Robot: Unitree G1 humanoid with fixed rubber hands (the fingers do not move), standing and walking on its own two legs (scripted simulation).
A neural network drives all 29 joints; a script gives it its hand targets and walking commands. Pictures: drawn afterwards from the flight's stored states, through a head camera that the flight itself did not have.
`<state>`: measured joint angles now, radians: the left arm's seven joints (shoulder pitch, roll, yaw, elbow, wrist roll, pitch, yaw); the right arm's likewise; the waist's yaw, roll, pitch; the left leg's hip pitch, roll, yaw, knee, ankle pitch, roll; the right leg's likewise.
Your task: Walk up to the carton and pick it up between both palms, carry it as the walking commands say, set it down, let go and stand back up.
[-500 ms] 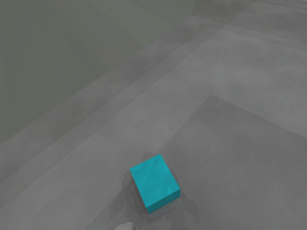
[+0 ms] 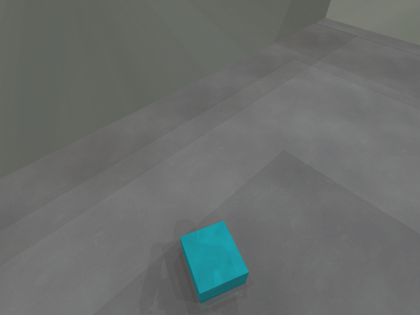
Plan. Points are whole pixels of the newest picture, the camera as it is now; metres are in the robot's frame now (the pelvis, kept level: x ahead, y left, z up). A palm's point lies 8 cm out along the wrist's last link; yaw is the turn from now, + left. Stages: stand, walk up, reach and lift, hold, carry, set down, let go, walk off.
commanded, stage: walk up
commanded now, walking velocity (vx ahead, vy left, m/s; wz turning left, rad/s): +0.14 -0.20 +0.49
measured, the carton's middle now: (212, 259) +0.50 +0.01 -0.71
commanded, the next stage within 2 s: none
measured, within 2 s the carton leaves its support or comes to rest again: neither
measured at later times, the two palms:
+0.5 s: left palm out of the picture +0.02 +0.11 -0.12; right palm out of the picture +0.10 -0.41 -0.14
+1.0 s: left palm out of the picture -0.03 +0.06 -0.14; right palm (348, 273) +0.27 -0.31 -0.15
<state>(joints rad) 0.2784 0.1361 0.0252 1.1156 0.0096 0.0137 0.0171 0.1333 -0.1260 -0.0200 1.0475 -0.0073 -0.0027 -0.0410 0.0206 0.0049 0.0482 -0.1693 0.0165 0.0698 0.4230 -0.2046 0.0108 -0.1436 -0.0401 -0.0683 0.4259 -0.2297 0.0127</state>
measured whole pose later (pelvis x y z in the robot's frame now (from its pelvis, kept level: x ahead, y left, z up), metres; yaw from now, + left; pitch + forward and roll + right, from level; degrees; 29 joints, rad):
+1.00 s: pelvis +0.09 -0.14 -0.01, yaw +21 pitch -1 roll +1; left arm 0.36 0.15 0.03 1.04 0.02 -0.01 0.03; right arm 0.11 -0.17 -0.02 0.98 0.00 0.03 -0.02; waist 0.06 0.01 0.05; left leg -0.22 -0.02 0.06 0.53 -0.29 0.03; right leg -0.10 -0.05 -0.21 0.50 -0.39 -0.02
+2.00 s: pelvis +0.11 -0.16 +0.00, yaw +23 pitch -1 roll +0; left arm 0.32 0.10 0.01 1.18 0.01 -0.02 0.03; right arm 0.28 -0.11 -0.02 1.18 0.00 -0.01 -0.04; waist 0.01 0.01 0.04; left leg -0.12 0.02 0.04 0.37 -0.23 -0.01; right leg -0.10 0.02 -0.06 0.36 -0.24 -0.03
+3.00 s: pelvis +0.09 -0.16 -0.03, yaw +23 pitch +14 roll +0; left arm -0.05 0.17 -0.06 0.56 -0.08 0.64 0.05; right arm -0.06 -0.20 0.03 0.63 0.08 0.62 0.00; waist -0.01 0.01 -0.11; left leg -0.62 0.01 0.03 0.69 -0.33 0.02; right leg -0.60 0.00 -0.06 0.69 -0.34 -0.03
